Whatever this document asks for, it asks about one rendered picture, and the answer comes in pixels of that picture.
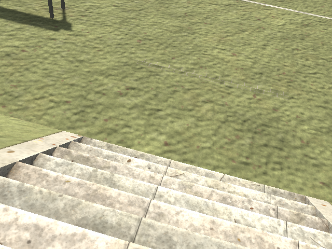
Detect stairs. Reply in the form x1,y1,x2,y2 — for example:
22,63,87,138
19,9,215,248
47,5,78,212
0,136,332,249

